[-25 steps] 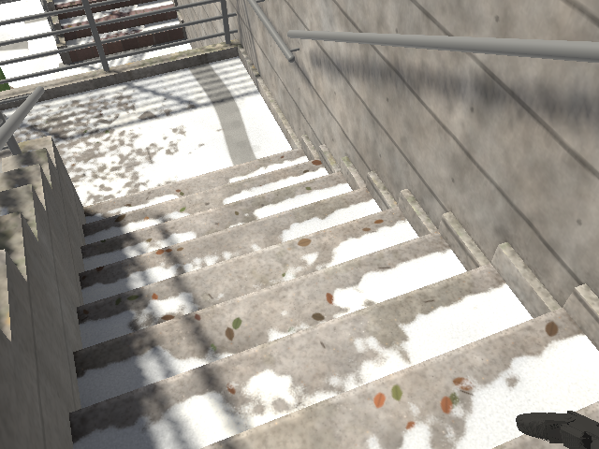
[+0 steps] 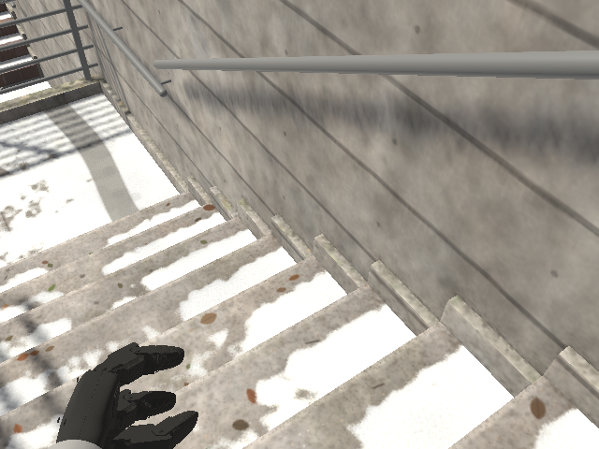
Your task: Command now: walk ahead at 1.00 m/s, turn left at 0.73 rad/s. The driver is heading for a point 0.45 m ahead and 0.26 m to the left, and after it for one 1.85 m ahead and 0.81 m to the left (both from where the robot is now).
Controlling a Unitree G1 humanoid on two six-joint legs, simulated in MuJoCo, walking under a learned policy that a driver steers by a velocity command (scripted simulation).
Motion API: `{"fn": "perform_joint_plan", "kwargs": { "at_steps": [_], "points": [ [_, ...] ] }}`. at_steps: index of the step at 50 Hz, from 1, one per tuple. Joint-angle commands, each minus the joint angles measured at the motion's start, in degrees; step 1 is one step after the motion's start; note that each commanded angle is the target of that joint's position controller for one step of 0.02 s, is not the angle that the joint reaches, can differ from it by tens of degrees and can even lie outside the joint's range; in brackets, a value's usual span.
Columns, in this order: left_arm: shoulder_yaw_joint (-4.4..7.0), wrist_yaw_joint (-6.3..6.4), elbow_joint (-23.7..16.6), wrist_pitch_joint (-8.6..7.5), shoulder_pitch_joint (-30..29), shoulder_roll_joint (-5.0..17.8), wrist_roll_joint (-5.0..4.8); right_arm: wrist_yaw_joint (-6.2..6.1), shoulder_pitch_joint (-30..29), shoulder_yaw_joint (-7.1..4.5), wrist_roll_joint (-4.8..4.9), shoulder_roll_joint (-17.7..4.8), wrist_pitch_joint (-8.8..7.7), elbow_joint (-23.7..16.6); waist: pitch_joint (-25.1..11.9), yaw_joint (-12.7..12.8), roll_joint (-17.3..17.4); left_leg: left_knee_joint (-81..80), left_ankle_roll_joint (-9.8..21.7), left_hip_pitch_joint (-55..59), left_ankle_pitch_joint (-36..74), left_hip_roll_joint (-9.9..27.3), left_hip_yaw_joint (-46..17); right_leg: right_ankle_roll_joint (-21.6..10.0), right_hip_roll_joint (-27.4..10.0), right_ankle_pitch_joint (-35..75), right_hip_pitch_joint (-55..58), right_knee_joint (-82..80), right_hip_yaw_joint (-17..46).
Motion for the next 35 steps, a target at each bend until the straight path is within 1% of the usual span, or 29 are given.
{"fn": "perform_joint_plan", "kwargs": {
  "at_steps": [1, 2, 3, 4, 5, 6, 7, 8, 10, 11, 13, 14, 15, 16, 17, 19, 21, 22, 23, 24, 25, 26, 27, 28, 29, 31, 32, 34, 35],
  "points": [
    [3.23, 1.7, 5.2, -0.36, 21.6, 6.1, 0.33, -1.21, -1.5, -2.47, -0.58, -10.9, 2.29, 0.0, -0.3, 14.8, 5.1, 24.8, 6.1, -20.1, 48.9, 3.5, -5.7, 0.7, -1.8, 3.1, 35.4, -9.1, 0.6],
    [4.67, 1.98, 9.0, 0.0, 31.2, 9.5, 1.73, -0.93, -5.1, -3.3, 0.31, -10.9, 1.84, -1.7, -3.6, 18.7, 1.1, 39.7, 5.7, -32.1, 20.3, 0.3, -2.8, -0.3, -6.5, 0.2, 48.8, -3.8, 3.5],
    [4.9, 1.61, 9.1, -0.51, 35.3, 12.3, 3.74, -1.57, 1.4, -2.49, 3.18, -6.3, 1.02, -2.9, -12.1, 15.3, -5.0, 57.1, 4.1, -47.2, 3.8, 0.6, -0.7, -2.4, -18.3, 35.3, 64.9, 22.2, 8.2],
    [5.01, 0.31, 9.1, -0.8, 37.4, 9.5, 2.37, -2.49, 1.6, -1.98, 3.57, -7.1, 0.74, -3.9, -18.6, 16.8, -7.2, 57.4, 2.6, -58.7, 10.3, 5.1, 2.5, -5.7, -24.0, 30.1, 72.0, 23.5, 14.9],
    [6.33, 0.37, 9.6, -0.82, 35.3, 11.3, 1.93, -2.06, -2.6, -1.89, 2.03, -7.5, 0.89, -5.0, -19.1, 18.1, -9.6, 55.7, 1.6, -61.7, 14.9, 7.1, 5.3, -10.6, -25.1, -0.3, 63.9, 15.4, 20.9],
    [6.43, 0.93, 9.7, -0.24, 32.5, 8.1, 1.62, -1.3, -11.2, -2.77, -1.29, -8.9, 1.56, -6.4, -11.8, 18.4, -1.5, 49.0, 2.7, -58.2, 21.2, 10.1, 7.0, -9.1, -18.6, -26.5, 49.5, 5.8, 17.7],
    [6.21, 1.47, 9.7, -1.2, 29.9, 8.9, 2.36, -0.35, -13.1, -3.5, -1.76, -9.1, 1.56, -8.4, -7.1, 16.3, -7.6, 42.5, 2.6, -56.3, 27.5, 11.1, 6.6, -12.4, -21.9, -24.6, 39.0, 6.5, 19.3],
    [5.49, 1.2, 12.1, -2.28, 31.1, 5.0, 2.01, -0.03, -17.0, -3.83, -3.44, -7.7, 1.85, -7.4, -1.0, 16.2, -2.1, 37.5, 3.0, -54.6, 32.3, 13.5, 4.2, -11.4, -20.5, -12.7, 30.8, 9.8, 16.6],
    [4.88, 1.87, 13.2, -2.86, 26.7, 3.3, 0.47, 1.48, -24.0, -4.12, -2.07, -4.5, 3.77, -9.5, 8.5, 11.8, 1.6, 17.4, -0.1, -46.6, 39.1, 14.9, 3.9, -8.9, -19.2, -28.5, 8.3, 5.5, 10.9],
    [4.93, 2.52, 12.9, -2.86, 23.7, 5.7, -0.18, 2.11, -25.5, -3.84, -3.38, -3.9, 4.42, -11.2, 9.4, 10.6, -1.8, 14.2, -0.9, -44.0, 43.0, 13.9, 6.8, -9.5, -20.3, -24.2, 4.5, 4.9, 9.0],
    [5.3, 1.92, 12.7, -2.77, 23.8, 7.9, 0.58, 3.19, -22.1, -3.83, -3.05, -4.4, 4.34, -10.8, 3.0, 9.8, -6.4, 19.6, 1.1, -41.6, 49.5, 10.4, 14.1, -7.8, -19.8, -17.4, 9.3, 9.7, 3.3],
    [3.73, 2.19, 14.7, -3.67, 23.9, -0.3, 0.01, 4.06, -26.1, -3.88, -1.24, -4.0, 3.23, -11.6, 4.6, 9.6, -4.1, 7.1, 2.8, -42.0, 70.0, 12.8, 8.1, -3.0, -14.9, -34.4, 7.2, 14.4, -3.1],
    [2.85, 2.92, 14.9, -4.52, 22.3, -1.4, -0.3, 5.55, -27.0, -2.89, 0.11, -2.3, 1.89, -11.8, 4.0, 8.0, -0.2, -6.4, 2.8, -27.4, 90.9, 10.4, 12.0, 1.2, -9.9, -49.5, -2.9, 15.6, -12.5],
    [2.97, 3.46, 15.3, -4.45, 20.8, 1.3, -0.27, 6.56, -28.0, -2.49, 0.62, -1.3, 1.77, -11.4, 3.9, 8.2, -0.4, -8.6, 2.5, -16.2, 95.1, 7.0, 17.4, 1.9, -8.3, -52.1, -7.7, 14.7, -15.5],
    [3.83, 4.01, 15.4, -4.33, 20.3, 5.1, 0.28, 6.64, -27.5, -2.52, 0.55, -2.8, 2.69, -10.8, 5.2, 7.9, -0.7, -9.4, 2.0, -13.9, 90.8, 5.5, 20.1, 1.5, -9.2, -47.5, -5.7, 17.1, -16.1],
    [4.22, 4.66, 17.6, -2.74, 26.6, 7.2, 1.21, 5.36, -28.6, -2.67, -1.44, -6.1, 4.67, -10.4, 8.5, 9.8, 0.3, -12.6, 3.0, -12.8, 77.7, 1.8, 25.9, 1.3, -10.9, -26.2, 2.1, 27.8, -18.6],
    [4.22, 4.83, 19.2, -0.29, 31.4, 10.0, 1.62, 2.69, -12.9, -4.4, -1.79, -10.2, 5.51, -5.6, 0.5, 3.7, 1.1, -19.0, 6.6, 2.2, 66.3, -0.4, 26.0, -1.1, -11.0, -3.0, 8.4, 55.6, -19.0],
    [4.84, 5.41, 19.3, 1.13, 27.8, 10.7, 1.89, 2.19, -3.1, -5.52, -2.23, -13.6, 5.11, -2.6, 0.8, -3.1, 6.6, -26.6, 12.5, 11.5, 64.4, 4.7, 15.9, -1.1, -7.4, -26.8, -0.6, 84.9, -17.2],
    [4.24, 5.63, 16.6, 1.81, 23.5, 6.6, 2.84, 2.15, -3.0, -6.49, -0.29, -19.7, 4.81, -2.0, 6.6, -2.5, 16.8, -15.3, 14.0, 15.0, 78.6, 8.7, 10.7, -1.2, 2.0, -74.0, -20.6, 106.9, -15.6],
    [2.73, 5.64, 9.7, 0.91, 27.7, 3.7, 2.64, 1.83, -5.9, -5.17, 1.3, -21.4, 3.8, -3.2, 1.1, 7.2, 18.2, -6.7, 12.8, 20.2, 113.2, 14.6, 0.8, 0.3, -1.7, -72.2, -31.1, 101.8, -8.6],
    [3.08, 5.34, 8.0, 0.81, 26.7, 6.2, 3.04, 1.16, -8.4, -5.01, 1.93, -19.4, 3.44, -4.9, -3.1, 7.9, 6.7, -13.7, 16.4, 19.6, 108.8, 19.2, -9.9, 2.3, -3.5, -67.4, -32.7, 90.7, -5.0],
    [3.59, 4.93, 8.3, 0.66, 27.4, 9.0, 4.22, 1.02, -12.2, -4.84, 0.74, -17.6, 3.54, -6.2, 1.8, 10.3, 0.1, -17.5, 17.5, 10.7, 85.6, 19.5, -15.0, 2.4, -5.3, -64.4, -34.7, 83.0, -2.8],
    [3.5, 4.95, 7.6, 0.57, 27.0, 7.3, 5.04, 0.44, -17.4, -4.98, 0.16, -17.5, 3.01, -7.2, 0.0, 12.7, 3.6, -19.1, 21.7, 3.3, 72.5, 23.3, -25.4, 3.9, -5.0, -62.6, -34.9, 78.0, 1.5],
    [3.96, 5.13, 8.9, 1.39, 26.4, 9.2, 4.53, 0.71, -20.6, -3.89, -0.44, -14.6, 2.15, -8.2, 3.4, 15.4, -1.4, -19.7, 21.4, -7.5, 72.2, 22.5, -24.9, 5.2, -5.5, -55.6, -30.9, 68.3, 2.0],
    [4.48, 4.92, 7.3, 2.73, 23.0, 9.3, 2.81, 0.53, -25.3, -3.64, -0.67, -14.2, 1.91, -9.8, 5.8, 17.5, -3.9, -23.4, 19.4, -25.9, 71.2, 17.7, -18.3, 7.4, -3.9, -47.3, -16.2, 51.4, -0.1],
    [3.69, 5.19, 7.9, 4.31, 25.1, 5.8, 2.76, -0.26, -25.7, -4.46, -0.4, -16.0, 1.74, -9.9, 3.1, 18.1, 0.7, -20.3, 16.1, -35.0, 91.0, 12.8, -11.6, 6.8, -1.0, -35.7, -1.3, 47.2, -5.9],
    [3.96, 5.13, 9.5, 4.38, 28.1, 5.5, 2.36, -0.43, -25.4, -4.22, 0.04, -14.4, 1.74, -9.7, 1.6, 18.2, 2.4, -16.6, 14.8, -33.4, 93.5, 12.4, -12.4, 5.3, -0.6, -28.9, 0.0, 48.9, -4.5],
    [4.75, 3.83, 5.8, 2.13, 19.6, 8.2, 1.55, -0.95, -21.2, -2.93, 1.49, -8.2, 1.64, -7.2, 1.8, 13.9, 1.8, -8.1, 11.6, -25.0, 64.6, 4.3, -9.1, 2.4, 0.2, -6.9, -7.6, 28.5, -0.3],
    [4.32, 3.26, 4.1, 1.57, 15.6, 6.0, 2.31, -0.8, -21.5, -2.6, 1.75, -7.7, 1.76, -7.7, 1.3, 12.6, 3.7, -5.6, 10.6, -26.1, 57.1, 1.6, -8.9, 1.5, 2.7, -4.5, -3.6, 24.2, -1.3]
  ]
}}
